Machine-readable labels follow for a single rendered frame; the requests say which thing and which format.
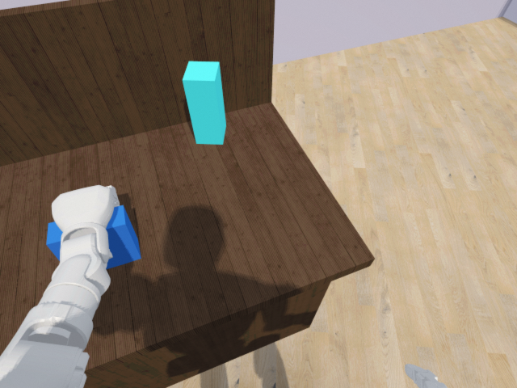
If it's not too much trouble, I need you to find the table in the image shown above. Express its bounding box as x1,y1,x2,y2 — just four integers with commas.
0,0,375,388

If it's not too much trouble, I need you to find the robot left forearm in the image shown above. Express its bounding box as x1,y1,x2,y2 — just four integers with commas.
0,222,111,370

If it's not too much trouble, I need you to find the left robot upper arm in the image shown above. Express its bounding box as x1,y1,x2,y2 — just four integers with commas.
0,340,90,388

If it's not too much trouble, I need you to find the right robot hand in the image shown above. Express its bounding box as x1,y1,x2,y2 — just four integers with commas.
405,364,447,388

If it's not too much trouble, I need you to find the sponge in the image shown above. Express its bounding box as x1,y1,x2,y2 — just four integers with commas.
46,205,141,269

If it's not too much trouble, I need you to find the left robot hand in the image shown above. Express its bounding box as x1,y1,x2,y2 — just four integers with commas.
52,185,120,259

